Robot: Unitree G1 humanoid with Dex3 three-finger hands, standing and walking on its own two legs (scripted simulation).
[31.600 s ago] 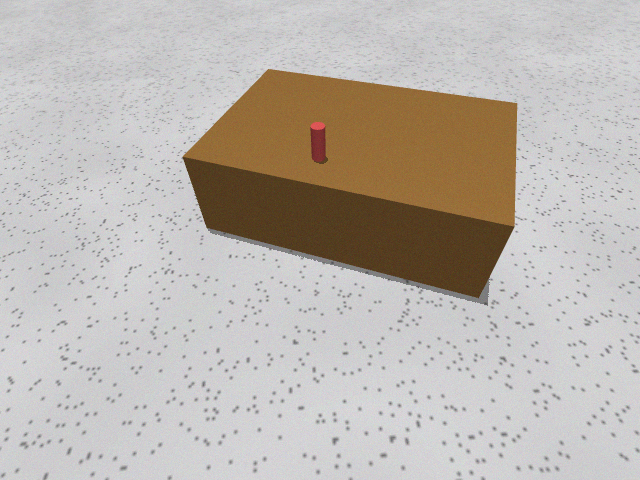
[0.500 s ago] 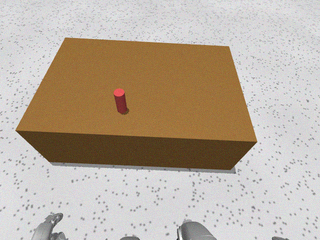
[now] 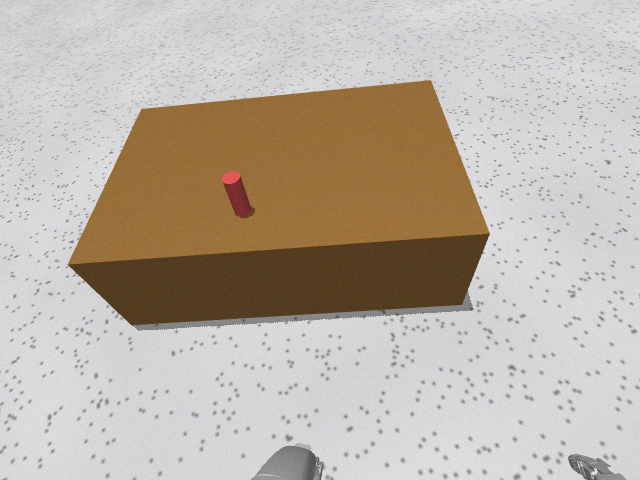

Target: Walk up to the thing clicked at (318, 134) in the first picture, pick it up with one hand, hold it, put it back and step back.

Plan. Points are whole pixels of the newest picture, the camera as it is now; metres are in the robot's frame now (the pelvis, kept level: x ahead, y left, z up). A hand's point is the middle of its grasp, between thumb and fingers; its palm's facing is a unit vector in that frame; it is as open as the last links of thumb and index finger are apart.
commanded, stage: step back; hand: left
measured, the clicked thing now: (237, 194) +0.88 +0.34 -0.31
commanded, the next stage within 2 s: stand in 1.80 s
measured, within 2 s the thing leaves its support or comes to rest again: neither
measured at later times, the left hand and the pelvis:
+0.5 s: hand out of the picture -0.09 +0.26 -0.15, palm faces +0.12 -0.93 -0.34, open 7.4 cm; pelvis -0.17 -0.02 +0.00, yaw +6 degrees
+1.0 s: hand out of the picture -0.25 +0.26 -0.14, palm faces +0.12 -0.89 -0.44, open 7.4 cm; pelvis -0.29 -0.03 -0.01, yaw +5 degrees
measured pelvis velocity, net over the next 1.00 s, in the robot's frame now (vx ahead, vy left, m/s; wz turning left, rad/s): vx -0.29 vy -0.03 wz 0.10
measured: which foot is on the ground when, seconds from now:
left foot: up 0.00-0.26, down 0.28-0.68, up 0.70-0.92, down 0.94-1.00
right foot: down 0.00-0.30, up 0.32-0.62, down 0.64-0.98, up 1.00-1.00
